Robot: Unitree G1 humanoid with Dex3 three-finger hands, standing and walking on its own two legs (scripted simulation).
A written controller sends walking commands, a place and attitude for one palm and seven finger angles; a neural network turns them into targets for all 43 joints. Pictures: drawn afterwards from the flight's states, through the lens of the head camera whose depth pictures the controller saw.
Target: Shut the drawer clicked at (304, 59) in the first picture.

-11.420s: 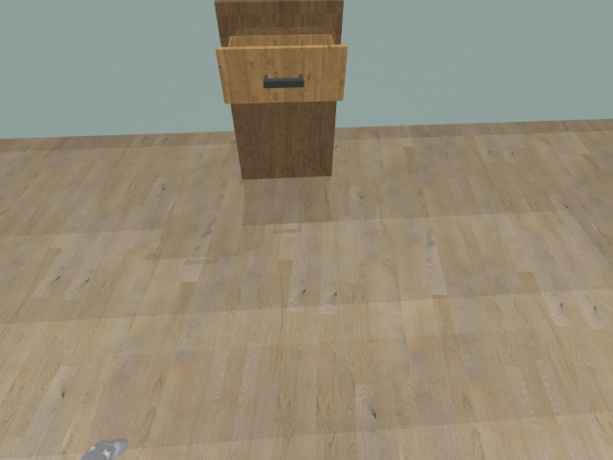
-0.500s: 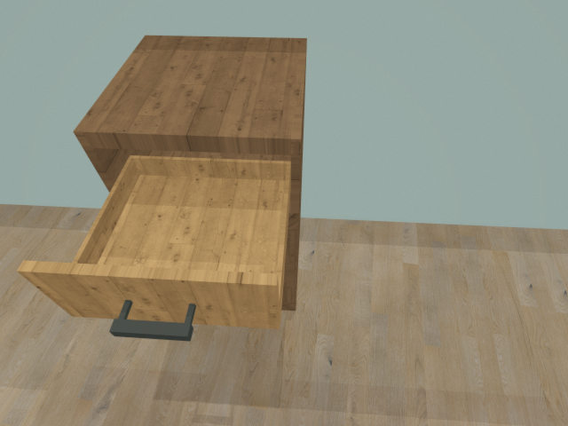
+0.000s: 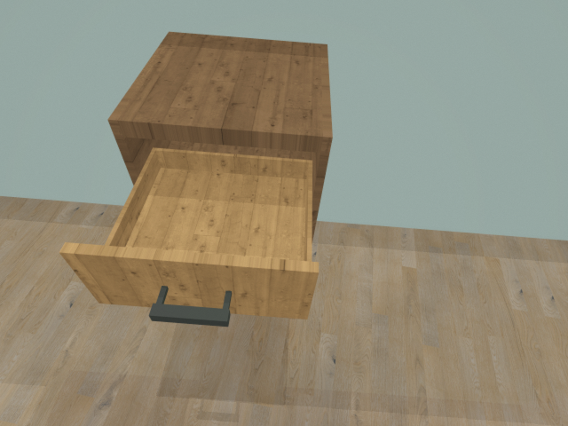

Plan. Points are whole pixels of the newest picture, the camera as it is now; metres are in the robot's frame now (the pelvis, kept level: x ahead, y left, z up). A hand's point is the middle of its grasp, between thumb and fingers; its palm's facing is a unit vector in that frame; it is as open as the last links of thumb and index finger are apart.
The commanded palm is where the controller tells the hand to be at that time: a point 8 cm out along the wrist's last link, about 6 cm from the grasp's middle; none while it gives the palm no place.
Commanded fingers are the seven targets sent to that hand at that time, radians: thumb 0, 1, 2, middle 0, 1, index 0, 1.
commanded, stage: raise the hand and make a fist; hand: left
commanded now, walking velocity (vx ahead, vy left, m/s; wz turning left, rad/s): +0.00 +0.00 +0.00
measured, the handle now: (193, 304) +0.32 +0.18 -0.09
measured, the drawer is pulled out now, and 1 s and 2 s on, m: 0.30 0.30 0.30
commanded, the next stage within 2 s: bring the fist close to the handle in 1.92 s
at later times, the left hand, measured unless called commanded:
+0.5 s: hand out of the picture +0.11 +0.16 -0.08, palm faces +0.12 -0.99 +0.00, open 5.7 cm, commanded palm +0.10 +0.21 -0.04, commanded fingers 0.00 0.90 0.90 -0.70 -0.84 -0.70 -0.84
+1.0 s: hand (171, 416) +0.14 +0.15 -0.01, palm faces +0.10 -0.99 -0.06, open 3.4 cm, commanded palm +0.09 +0.20 -0.02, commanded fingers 0.00 0.90 0.90 -1.20 -1.38 -1.20 -1.38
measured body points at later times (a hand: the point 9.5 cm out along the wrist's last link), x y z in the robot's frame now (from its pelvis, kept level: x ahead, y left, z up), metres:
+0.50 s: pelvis -0.01 -0.01 -0.09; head +0.03 +0.02 +0.36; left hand +0.09 +0.22 -0.07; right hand +0.25 -0.24 -0.10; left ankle +0.02 +0.05 -0.74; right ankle +0.01 -0.10 -0.74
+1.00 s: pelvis +0.01 -0.03 -0.08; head +0.07 -0.03 +0.37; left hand +0.13 +0.20 +0.00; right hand +0.20 -0.27 -0.16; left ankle +0.02 +0.05 -0.74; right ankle +0.01 -0.10 -0.74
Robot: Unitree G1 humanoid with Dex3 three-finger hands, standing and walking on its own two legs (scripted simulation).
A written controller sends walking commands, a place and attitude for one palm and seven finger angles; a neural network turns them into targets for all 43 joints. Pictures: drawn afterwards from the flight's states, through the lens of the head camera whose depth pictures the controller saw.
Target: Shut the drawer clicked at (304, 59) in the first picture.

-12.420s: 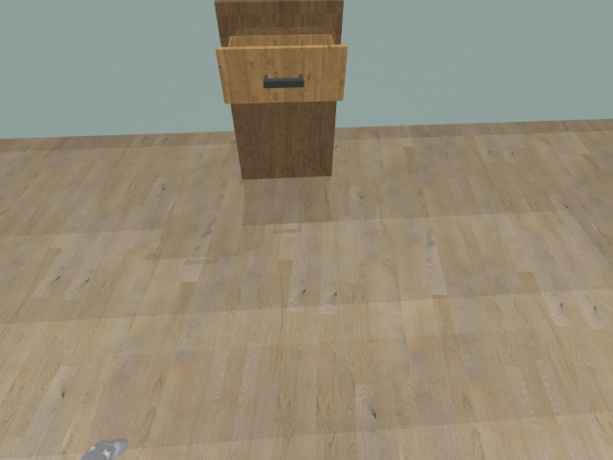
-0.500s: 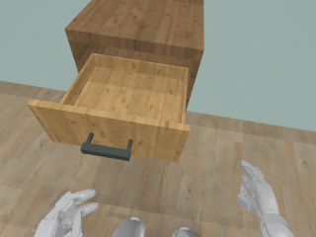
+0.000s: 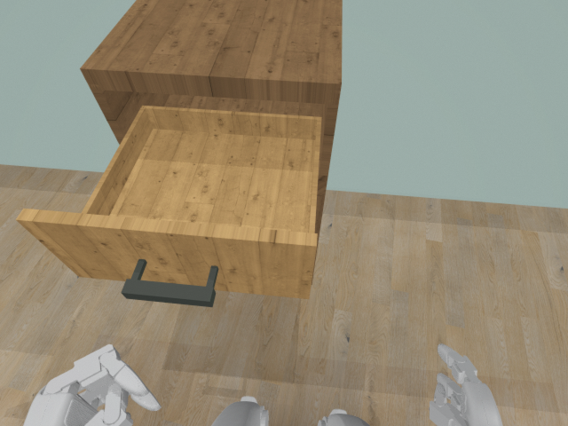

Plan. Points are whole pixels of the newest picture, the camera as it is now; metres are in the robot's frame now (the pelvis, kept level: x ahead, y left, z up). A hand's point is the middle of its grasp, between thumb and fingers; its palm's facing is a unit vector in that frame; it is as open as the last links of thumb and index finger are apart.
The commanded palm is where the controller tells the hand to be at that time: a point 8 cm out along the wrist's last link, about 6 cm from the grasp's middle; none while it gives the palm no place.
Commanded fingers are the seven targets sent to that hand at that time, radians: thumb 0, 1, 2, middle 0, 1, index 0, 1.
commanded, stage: raise the hand and make a fist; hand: left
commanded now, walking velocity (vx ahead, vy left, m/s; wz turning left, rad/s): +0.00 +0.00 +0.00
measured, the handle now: (173, 280) +0.32 +0.19 -0.01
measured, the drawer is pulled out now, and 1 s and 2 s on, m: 0.30 0.30 0.30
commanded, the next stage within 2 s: bring the fist close to the handle in 0.92 s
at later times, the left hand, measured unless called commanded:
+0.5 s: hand out of the picture +0.13 +0.15 +0.08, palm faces -0.07 -1.00 -0.02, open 3.2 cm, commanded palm +0.09 +0.21 +0.09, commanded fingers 0.00 0.90 0.90 -1.40 -1.60 -1.40 -1.60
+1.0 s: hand (137, 414) +0.14 +0.15 +0.09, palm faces -0.01 -1.00 +0.00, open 3.3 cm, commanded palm +0.10 +0.21 +0.09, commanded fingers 0.00 0.90 0.90 -1.40 -1.60 -1.40 -1.60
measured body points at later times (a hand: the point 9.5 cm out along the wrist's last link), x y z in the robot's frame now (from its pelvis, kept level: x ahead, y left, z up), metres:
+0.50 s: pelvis -0.01 +0.01 +0.01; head +0.02 +0.01 +0.46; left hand +0.13 +0.20 +0.09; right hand +0.20 -0.20 -0.04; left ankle +0.02 +0.08 -0.66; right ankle +0.00 -0.07 -0.66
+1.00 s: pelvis +0.00 +0.02 +0.00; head +0.04 +0.02 +0.45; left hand +0.13 +0.21 +0.10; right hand +0.20 -0.20 -0.05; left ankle +0.02 +0.08 -0.66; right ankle +0.00 -0.07 -0.66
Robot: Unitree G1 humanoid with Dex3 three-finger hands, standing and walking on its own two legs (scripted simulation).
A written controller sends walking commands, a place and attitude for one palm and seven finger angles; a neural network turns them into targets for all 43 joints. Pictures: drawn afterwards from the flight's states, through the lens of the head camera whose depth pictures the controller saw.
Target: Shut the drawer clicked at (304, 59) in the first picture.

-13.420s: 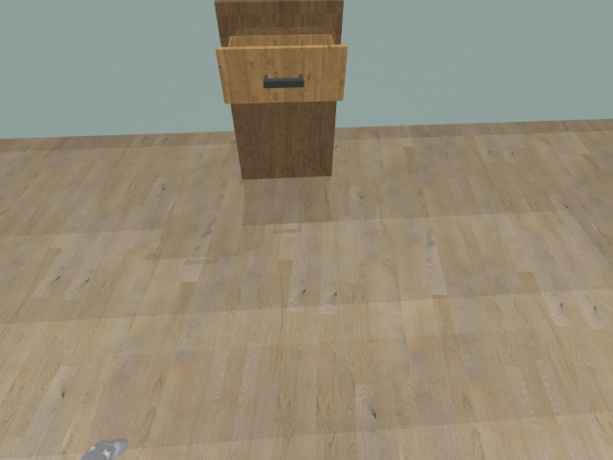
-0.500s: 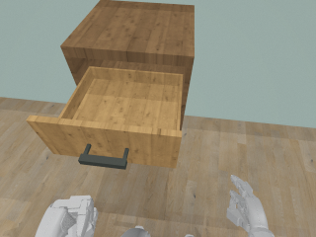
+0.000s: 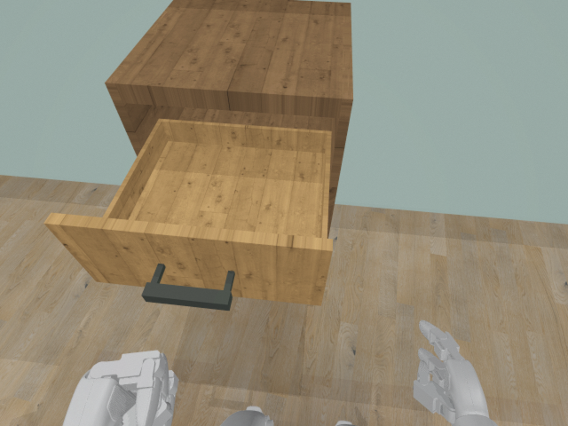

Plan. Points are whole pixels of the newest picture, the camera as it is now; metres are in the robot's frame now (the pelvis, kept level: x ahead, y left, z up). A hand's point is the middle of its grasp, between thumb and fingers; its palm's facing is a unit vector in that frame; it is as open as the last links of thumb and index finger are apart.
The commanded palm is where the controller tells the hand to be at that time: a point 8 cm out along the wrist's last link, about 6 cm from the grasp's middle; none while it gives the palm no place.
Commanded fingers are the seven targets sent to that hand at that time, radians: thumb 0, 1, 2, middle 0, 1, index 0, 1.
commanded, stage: bring the fist close to the handle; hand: left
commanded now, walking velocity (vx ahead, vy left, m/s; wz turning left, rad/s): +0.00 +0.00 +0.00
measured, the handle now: (191, 284) +0.33 +0.17 -0.01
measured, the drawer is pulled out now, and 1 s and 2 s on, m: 0.30 0.30 0.28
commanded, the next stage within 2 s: push the drawer shut in 1.42 s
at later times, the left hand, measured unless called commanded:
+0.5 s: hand (189, 384) +0.18 +0.13 +0.03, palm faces -0.05 -1.00 -0.02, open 3.2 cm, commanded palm +0.15 +0.19 +0.04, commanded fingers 0.00 0.90 0.90 -1.40 -1.60 -1.40 -1.60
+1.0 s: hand (205, 358) +0.22 +0.13 -0.01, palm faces -0.05 -1.00 -0.02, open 3.2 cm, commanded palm +0.20 +0.19 -0.01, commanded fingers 0.00 0.90 0.90 -1.40 -1.60 -1.40 -1.60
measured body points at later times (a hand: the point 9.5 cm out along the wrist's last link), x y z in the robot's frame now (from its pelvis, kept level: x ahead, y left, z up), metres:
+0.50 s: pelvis +0.00 -0.01 -0.02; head +0.07 +0.00 +0.43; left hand +0.17 +0.18 +0.04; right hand +0.19 -0.24 -0.09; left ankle +0.02 +0.06 -0.66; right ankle +0.00 -0.09 -0.66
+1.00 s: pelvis +0.00 -0.01 -0.05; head +0.10 +0.00 +0.39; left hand +0.21 +0.18 -0.01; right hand +0.19 -0.24 -0.13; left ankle +0.02 +0.06 -0.66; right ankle +0.00 -0.09 -0.66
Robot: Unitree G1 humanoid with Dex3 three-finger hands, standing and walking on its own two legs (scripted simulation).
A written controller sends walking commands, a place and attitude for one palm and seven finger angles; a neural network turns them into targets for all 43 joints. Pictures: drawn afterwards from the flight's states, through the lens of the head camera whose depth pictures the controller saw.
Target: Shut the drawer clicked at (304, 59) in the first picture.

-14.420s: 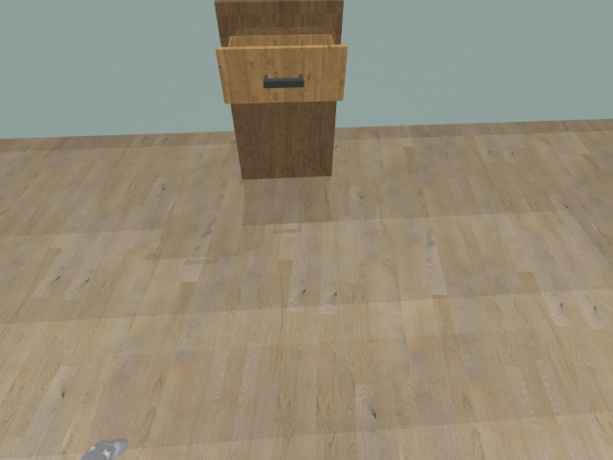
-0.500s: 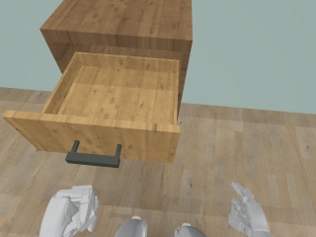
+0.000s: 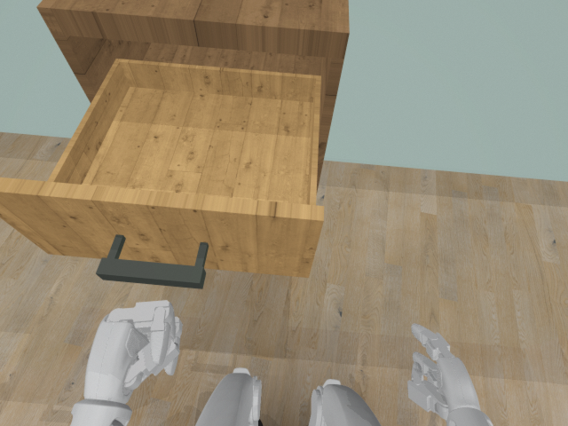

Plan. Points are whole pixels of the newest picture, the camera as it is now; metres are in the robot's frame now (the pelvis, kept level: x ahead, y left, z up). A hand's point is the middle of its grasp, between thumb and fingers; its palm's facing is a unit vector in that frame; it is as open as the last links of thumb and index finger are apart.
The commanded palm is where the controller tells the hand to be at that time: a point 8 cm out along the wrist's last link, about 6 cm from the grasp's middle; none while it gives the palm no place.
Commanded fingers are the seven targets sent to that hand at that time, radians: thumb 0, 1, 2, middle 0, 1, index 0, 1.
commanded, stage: bring the fist close to the handle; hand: left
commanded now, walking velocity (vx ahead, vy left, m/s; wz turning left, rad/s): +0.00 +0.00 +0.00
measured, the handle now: (156, 259) +0.32 +0.19 +0.03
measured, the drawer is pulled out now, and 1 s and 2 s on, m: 0.30 0.28 0.16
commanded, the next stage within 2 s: push the drawer shut in 0.42 s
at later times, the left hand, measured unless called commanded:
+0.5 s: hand (176, 345) +0.22 +0.14 +0.03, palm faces -0.04 -1.00 -0.02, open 3.3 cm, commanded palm +0.20 +0.20 +0.03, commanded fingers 0.00 0.90 0.90 -1.40 -1.60 -1.40 -1.60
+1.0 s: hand (186, 310) +0.26 +0.14 +0.03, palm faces -0.06 -1.00 -0.03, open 3.0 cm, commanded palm +0.26 +0.20 +0.03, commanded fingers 0.00 0.90 0.90 -1.40 -1.60 -1.40 -1.60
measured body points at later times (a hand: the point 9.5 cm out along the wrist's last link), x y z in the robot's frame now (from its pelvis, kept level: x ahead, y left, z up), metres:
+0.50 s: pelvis +0.00 +0.00 +0.00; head +0.10 +0.02 +0.44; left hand +0.22 +0.20 +0.04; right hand +0.20 -0.23 -0.09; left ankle +0.02 +0.08 -0.62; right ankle +0.00 -0.07 -0.62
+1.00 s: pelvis -0.01 +0.01 +0.00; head +0.10 +0.02 +0.44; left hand +0.26 +0.19 +0.03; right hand +0.17 -0.23 -0.10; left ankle +0.02 +0.08 -0.62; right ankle +0.00 -0.07 -0.62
